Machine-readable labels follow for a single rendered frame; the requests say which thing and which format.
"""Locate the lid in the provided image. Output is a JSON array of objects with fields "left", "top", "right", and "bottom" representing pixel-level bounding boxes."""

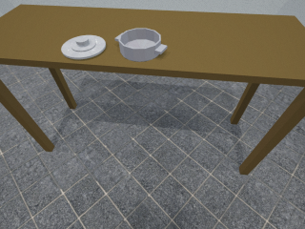
[{"left": 61, "top": 35, "right": 106, "bottom": 60}]

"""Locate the knob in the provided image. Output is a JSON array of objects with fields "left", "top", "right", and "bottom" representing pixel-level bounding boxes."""
[{"left": 75, "top": 36, "right": 89, "bottom": 46}]

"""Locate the pot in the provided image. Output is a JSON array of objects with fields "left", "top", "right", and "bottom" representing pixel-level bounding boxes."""
[{"left": 114, "top": 28, "right": 168, "bottom": 62}]

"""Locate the table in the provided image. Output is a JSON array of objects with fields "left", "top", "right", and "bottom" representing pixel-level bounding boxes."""
[{"left": 0, "top": 4, "right": 305, "bottom": 176}]

